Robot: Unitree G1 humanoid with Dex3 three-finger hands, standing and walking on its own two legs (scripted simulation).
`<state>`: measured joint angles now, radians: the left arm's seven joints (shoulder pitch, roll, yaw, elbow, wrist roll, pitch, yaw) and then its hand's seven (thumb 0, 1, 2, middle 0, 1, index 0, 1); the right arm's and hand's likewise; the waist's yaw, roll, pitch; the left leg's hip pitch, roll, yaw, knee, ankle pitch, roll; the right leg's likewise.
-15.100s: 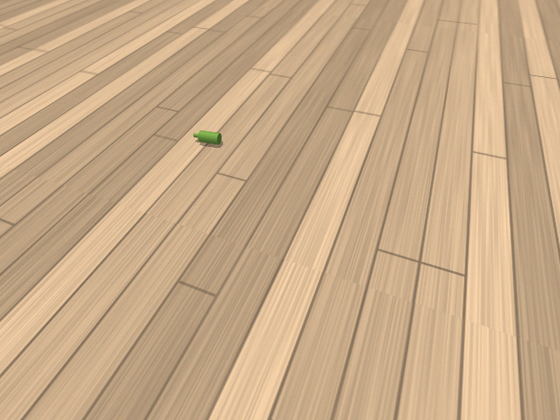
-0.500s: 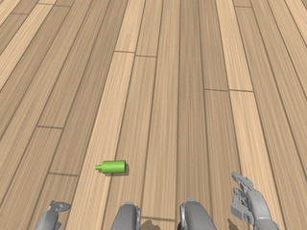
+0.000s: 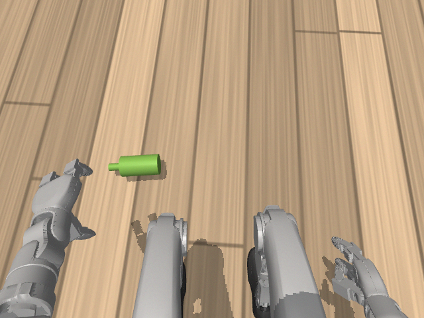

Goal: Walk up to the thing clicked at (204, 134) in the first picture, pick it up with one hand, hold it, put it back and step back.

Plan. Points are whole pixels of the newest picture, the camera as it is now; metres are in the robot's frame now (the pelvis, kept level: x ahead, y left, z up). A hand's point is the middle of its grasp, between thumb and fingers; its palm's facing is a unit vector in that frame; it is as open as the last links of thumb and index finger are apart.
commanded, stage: rise first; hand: left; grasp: from above
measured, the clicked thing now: (134, 165) +0.50 +0.27 -0.43
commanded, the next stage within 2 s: none
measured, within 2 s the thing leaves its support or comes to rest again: neither
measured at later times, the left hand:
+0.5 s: hand (96, 185) +0.40 +0.31 -0.24, palm faces -0.47 -0.07 -0.88, open 14.2 cm
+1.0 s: hand (108, 176) +0.43 +0.30 -0.29, palm faces -0.47 -0.03 -0.88, open 14.0 cm
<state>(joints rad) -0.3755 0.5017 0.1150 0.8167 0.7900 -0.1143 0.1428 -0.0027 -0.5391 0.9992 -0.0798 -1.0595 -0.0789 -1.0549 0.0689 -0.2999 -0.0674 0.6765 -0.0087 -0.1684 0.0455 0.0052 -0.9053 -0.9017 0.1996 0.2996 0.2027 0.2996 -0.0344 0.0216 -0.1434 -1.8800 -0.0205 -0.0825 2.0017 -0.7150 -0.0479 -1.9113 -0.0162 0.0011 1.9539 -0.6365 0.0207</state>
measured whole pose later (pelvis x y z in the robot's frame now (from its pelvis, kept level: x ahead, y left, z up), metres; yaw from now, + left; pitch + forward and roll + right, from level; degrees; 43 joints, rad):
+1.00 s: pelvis -0.01 +0.02 -0.12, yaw -3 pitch +34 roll -7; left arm -0.88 0.73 0.12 1.43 1.31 -0.29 0.42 0.00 -0.50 0.99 -0.08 -1.03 -0.10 -1.01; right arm 0.14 -0.27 0.01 0.76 -0.14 -0.05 0.15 0.00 -0.91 -0.90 0.20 0.30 0.20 0.30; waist -0.20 -0.01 -0.07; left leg -2.27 -0.06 -0.12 2.40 -0.72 -0.02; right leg -2.25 -0.02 -0.01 2.28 -0.63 0.06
